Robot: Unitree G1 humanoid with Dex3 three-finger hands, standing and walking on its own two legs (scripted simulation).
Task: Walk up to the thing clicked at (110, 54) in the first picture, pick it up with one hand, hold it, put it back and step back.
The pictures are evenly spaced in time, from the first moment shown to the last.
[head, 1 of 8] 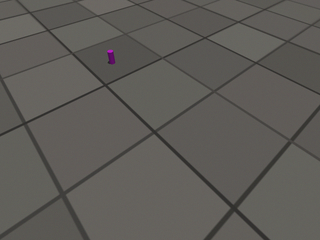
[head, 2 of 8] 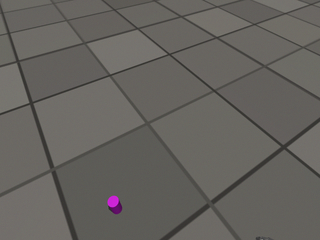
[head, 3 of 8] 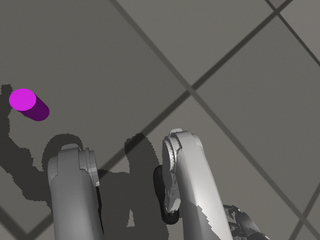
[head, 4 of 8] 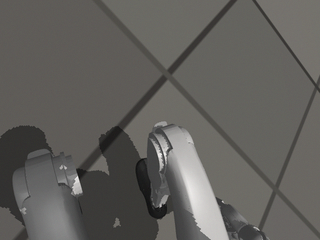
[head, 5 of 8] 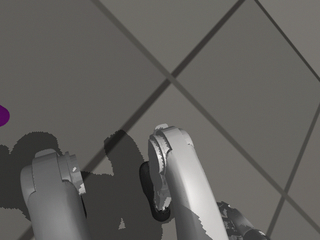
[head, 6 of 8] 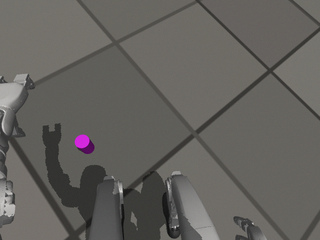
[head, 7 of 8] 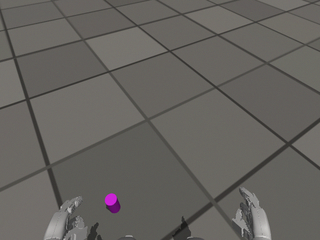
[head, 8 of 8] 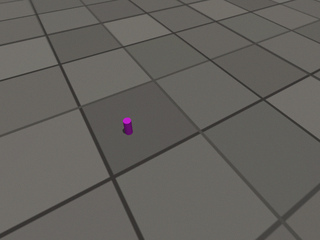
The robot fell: no
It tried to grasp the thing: yes
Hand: left
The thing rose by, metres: 0.00
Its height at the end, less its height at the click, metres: +0.00
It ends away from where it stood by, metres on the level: 0.00
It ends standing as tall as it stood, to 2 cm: yes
